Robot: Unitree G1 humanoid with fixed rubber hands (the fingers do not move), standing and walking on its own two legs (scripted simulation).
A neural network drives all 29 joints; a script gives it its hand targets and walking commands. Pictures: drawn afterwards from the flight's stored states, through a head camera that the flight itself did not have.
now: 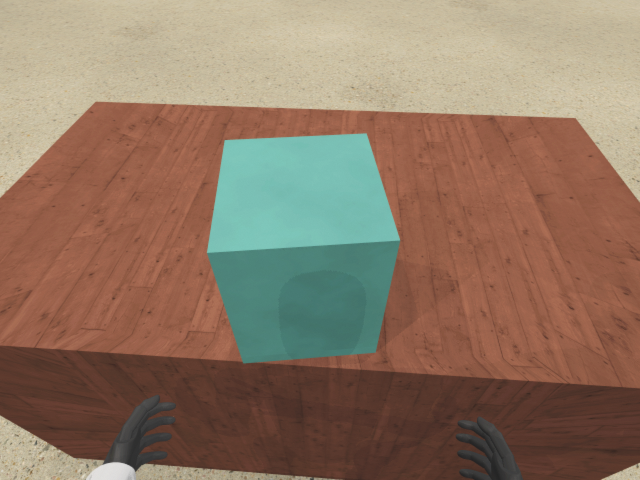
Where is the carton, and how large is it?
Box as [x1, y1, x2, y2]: [207, 133, 399, 363]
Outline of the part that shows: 366,133 237,139 224,141 207,254 243,363 375,352 398,248 399,238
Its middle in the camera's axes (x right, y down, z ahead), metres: -0.03 +0.02 +0.56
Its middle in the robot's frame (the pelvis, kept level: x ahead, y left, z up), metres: +0.42 +0.04 +0.06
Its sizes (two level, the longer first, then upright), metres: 0.210 0.200 0.250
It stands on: a pedestal, 0.71 m high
